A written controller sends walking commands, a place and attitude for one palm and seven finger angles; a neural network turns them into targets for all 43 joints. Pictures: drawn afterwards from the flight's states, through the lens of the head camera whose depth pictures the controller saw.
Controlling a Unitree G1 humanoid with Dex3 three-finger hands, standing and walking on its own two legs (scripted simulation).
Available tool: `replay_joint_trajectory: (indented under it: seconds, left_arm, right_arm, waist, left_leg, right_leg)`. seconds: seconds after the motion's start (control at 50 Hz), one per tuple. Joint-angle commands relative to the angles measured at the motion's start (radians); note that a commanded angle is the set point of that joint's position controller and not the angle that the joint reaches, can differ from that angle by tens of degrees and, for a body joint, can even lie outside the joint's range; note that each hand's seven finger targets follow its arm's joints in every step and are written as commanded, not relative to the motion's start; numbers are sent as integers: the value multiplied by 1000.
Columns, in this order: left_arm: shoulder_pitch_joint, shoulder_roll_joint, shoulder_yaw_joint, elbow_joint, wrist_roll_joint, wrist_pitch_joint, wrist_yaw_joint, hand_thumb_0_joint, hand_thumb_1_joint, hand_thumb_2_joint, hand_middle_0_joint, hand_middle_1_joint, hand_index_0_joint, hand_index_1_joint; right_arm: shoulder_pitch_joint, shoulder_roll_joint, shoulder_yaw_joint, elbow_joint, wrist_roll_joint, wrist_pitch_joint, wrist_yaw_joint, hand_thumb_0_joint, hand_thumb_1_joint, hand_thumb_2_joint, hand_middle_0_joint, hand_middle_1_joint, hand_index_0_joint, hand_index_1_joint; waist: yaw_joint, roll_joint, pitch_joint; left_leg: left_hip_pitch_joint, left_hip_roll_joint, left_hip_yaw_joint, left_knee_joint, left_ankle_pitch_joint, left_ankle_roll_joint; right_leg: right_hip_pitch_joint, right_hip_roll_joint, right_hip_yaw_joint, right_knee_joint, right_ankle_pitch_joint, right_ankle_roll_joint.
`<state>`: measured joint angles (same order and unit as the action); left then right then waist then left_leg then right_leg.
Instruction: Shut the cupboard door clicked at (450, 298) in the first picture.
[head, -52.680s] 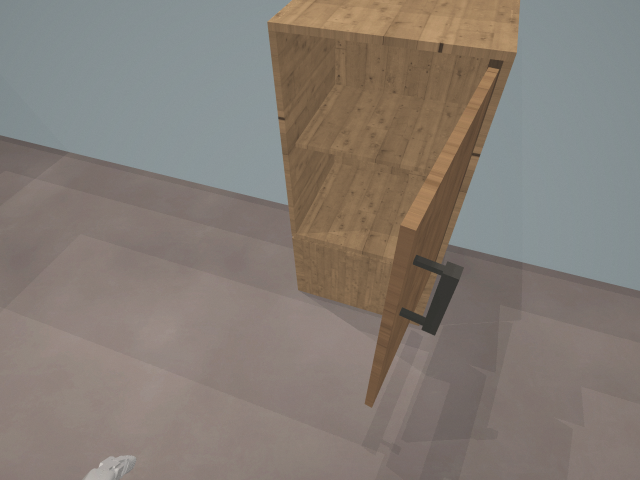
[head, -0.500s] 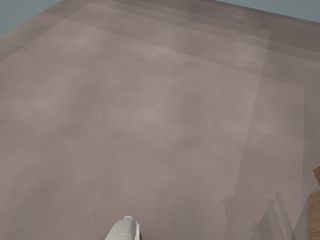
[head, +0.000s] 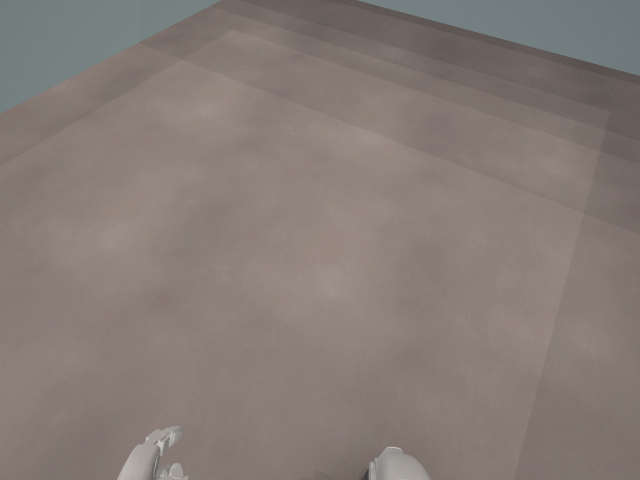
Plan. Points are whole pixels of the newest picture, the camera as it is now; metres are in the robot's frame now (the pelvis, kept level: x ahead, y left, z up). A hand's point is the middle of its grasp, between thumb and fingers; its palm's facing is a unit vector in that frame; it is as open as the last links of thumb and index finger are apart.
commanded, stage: turn to face it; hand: left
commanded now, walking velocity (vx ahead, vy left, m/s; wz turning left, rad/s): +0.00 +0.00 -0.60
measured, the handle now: out of the picture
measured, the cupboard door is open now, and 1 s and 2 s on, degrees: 23 23 23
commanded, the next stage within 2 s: none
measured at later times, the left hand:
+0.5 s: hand (197, 457) +0.18 +0.19 -0.18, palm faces -0.10 -0.97 -0.20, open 7.3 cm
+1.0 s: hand (260, 352) +0.33 +0.11 -0.15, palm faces -0.47 -0.84 -0.28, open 7.4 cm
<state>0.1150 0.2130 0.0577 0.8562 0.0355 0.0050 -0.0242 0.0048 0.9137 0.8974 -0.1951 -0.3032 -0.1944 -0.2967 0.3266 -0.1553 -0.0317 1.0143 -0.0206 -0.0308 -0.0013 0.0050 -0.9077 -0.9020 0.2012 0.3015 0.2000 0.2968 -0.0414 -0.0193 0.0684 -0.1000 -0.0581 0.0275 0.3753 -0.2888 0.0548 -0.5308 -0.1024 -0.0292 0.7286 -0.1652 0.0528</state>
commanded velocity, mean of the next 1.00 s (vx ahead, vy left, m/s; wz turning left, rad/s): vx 0.00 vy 0.00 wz -0.60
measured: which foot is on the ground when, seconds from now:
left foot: down 0.00-0.10, up 0.12-0.46, down 0.48-0.88, up 0.90-1.00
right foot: up 0.00-0.04, down 0.06-0.48, up 0.50-0.86, down 0.88-1.00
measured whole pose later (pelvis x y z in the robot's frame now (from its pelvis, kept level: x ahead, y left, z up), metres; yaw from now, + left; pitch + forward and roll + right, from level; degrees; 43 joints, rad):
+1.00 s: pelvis +0.13 -0.02 -0.01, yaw -29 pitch +0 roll +0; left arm 0.16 0.22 0.05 0.84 0.03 0.04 -0.01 0.00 0.91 0.90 -0.20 -0.30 -0.20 -0.30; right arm 0.21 -0.29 -0.07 0.93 -0.01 0.07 -0.03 0.01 -0.91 -0.90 0.20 0.30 0.20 0.30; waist -0.01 0.05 0.09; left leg -0.47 0.09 0.05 1.08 -0.47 -0.08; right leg -0.27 0.00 -0.02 0.57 -0.30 -0.01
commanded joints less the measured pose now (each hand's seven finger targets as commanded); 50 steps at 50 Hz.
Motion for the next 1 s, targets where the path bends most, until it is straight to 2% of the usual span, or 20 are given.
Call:
replay_joint_trajectory:
  seconds: [0.0,0.04,0.06,0.08,0.14,0.2,0.32,0.4,0.42,0.46,0.48,0.58,0.7,0.8,0.82,0.84,0.86,0.88,0.9,0.98]
  left_arm:
    - [92,47,3,-15,-9,-37,16,0,900,900,-200,-300,-200,-300]
    - [265,120,21,52,-6,-50,29,0,900,900,-200,-300,-200,-300]
    - [347,180,32,83,-2,-56,37,0,900,900,-200,-300,-200,-300]
    - [350,186,31,92,-19,-60,39,0,900,900,-200,-300,-200,-300]
    - [183,112,24,59,-18,-38,53,0,900,900,-200,-300,-200,-300]
    - [146,101,30,58,-15,-35,51,0,900,900,-200,-300,-200,-300]
    - [137,139,53,35,-8,-14,46,0,900,900,-200,-300,-200,-300]
    - [95,148,62,16,-13,7,40,0,900,900,-200,-300,-200,-300]
    - [79,130,56,0,-18,13,38,0,900,900,-200,-300,-200,-300]
    - [111,73,44,-39,-28,21,23,0,900,900,-200,-300,-200,-300]
    - [97,101,51,-42,-16,26,18,0,900,900,-200,-300,-200,-300]
    - [127,88,57,-24,-12,56,-6,0,900,900,-200,-300,-200,-300]
    - [49,75,41,-64,-11,51,-11,0,900,900,-200,-300,-200,-300]
    - [95,106,42,-59,-10,36,-10,0,900,900,-200,-300,-200,-300]
    - [160,145,51,-44,-8,28,-5,0,900,900,-200,-300,-200,-300]
    - [205,254,68,-30,2,14,7,0,900,900,-200,-300,-200,-300]
    - [249,297,70,-17,-11,12,17,0,900,900,-200,-300,-200,-300]
    - [244,290,75,-19,-13,15,30,0,900,900,-200,-300,-200,-300]
    - [187,264,75,-29,-13,19,41,0,900,900,-200,-300,-200,-300]
    - [61,215,52,-76,-11,20,36,0,900,900,-200,-300,-200,-300]
  right_arm:
    - [42,-149,-34,-6,-3,-22,-26,0,-900,-900,200,300,200,300]
    - [59,-116,-27,7,12,-24,-22,0,-900,-900,200,300,200,300]
    - [116,-89,-26,2,15,-25,-17,0,-900,-900,200,300,200,300]
    - [131,-88,-21,-3,17,-11,-28,0,-900,-900,200,300,200,300]
    - [-6,-87,-17,-14,14,12,-28,0,-900,-900,200,300,200,300]
    - [0,-49,-14,-18,8,39,-23,0,-900,-900,200,300,200,300]
    - [-80,-75,-24,-93,7,49,-24,0,-900,-900,200,300,200,300]
    - [-68,-101,-28,-115,14,35,-31,0,-900,-900,200,300,200,300]
    - [-27,-133,-31,-108,12,24,-35,0,-900,-900,200,300,200,300]
    - [-12,-284,-54,-143,-11,22,-44,0,-900,-900,200,300,200,300]
    - [-40,-281,-52,-154,-15,25,-43,0,-900,-900,200,300,200,300]
    - [-168,-226,-37,-195,-13,24,-44,0,-900,-900,200,300,200,300]
    - [-81,-247,-55,-153,-10,28,-36,0,-900,-900,200,300,200,300]
    - [-102,-279,-69,-155,-4,36,-25,0,-900,-900,200,300,200,300]
    - [-116,-268,-69,-165,2,36,-21,0,-900,-900,200,300,200,300]
    - [-124,-196,-53,-197,10,38,-16,0,-900,-900,200,300,200,300]
    - [-181,-179,-37,-234,8,48,-19,0,-900,-900,200,300,200,300]
    - [-206,-179,-35,-237,7,55,-32,0,-900,-900,200,300,200,300]
    - [-198,-188,-38,-229,9,57,-36,0,-900,-900,200,300,200,300]
    - [-151,-180,-38,-192,6,64,-20,0,-900,-900,200,300,200,300]
  waist:
    - [50,92,-67]
    - [116,-40,-143]
    - [118,-175,-203]
    - [103,-287,-260]
    - [68,-81,-113]
    - [31,-81,-132]
    - [35,-96,-148]
    - [8,-108,-124]
    - [-12,-63,-129]
    - [-14,302,-108]
    - [-10,209,-81]
    - [57,169,-66]
    - [9,209,-96]
    - [46,191,-117]
    - [83,117,-150]
    - [107,-179,-171]
    - [136,-228,-144]
    - [133,-209,-141]
    - [108,-255,-137]
    - [46,-132,-106]
  left_leg:
    - [19,242,-117,48,517,86]
    - [-164,162,-42,279,353,12]
    - [-314,28,45,505,-40,-33]
    - [-350,29,9,680,-355,-53]
    - [-378,113,-37,710,-231,-77]
    - [-333,114,-5,634,-140,-98]
    - [-330,94,-9,457,-101,-114]
    - [-109,75,-15,176,22,-109]
    - [13,115,-29,50,74,-100]
    - [41,509,-400,-115,147,86]
    - [-61,534,-395,-132,92,137]
    - [-98,387,-81,-78,255,81]
    - [4,409,12,-4,456,82]
    - [-60,392,79,150,446,10]
    - [-136,352,118,266,347,-38]
    - [-373,222,193,477,-27,-107]
    - [-496,135,103,667,-362,-128]
    - [-556,147,-3,766,-333,-124]
    - [-591,165,-33,810,-281,-128]
    - [-438,153,-6,696,-128,-148]
  right_leg:
    - [237,70,-47,-197,78,-45]
    - [573,-23,84,-240,353,-94]
    - [714,-221,310,-286,582,-200]
    - [707,-311,435,-357,676,-294]
    - [476,-212,298,-393,593,-300]
    - [390,-140,208,-406,551,-249]
    - [373,-118,288,-398,361,-248]
    - [211,-72,332,-338,174,-188]
    - [129,-17,291,-286,72,-144]
    - [-57,171,53,93,-442,-41]
    - [-31,133,72,267,-439,-39]
    - [-1,69,27,375,-271,2]
    - [77,78,-44,133,-258,-6]
    - [299,104,-82,-196,-75,-44]
    - [432,58,-22,-314,56,-68]
    - [607,-173,265,-378,353,-152]
    - [564,-299,393,-360,622,-261]
    - [558,-273,404,-347,617,-287]
    - [553,-244,401,-344,529,-286]
    - [377,-137,247,-354,357,-236]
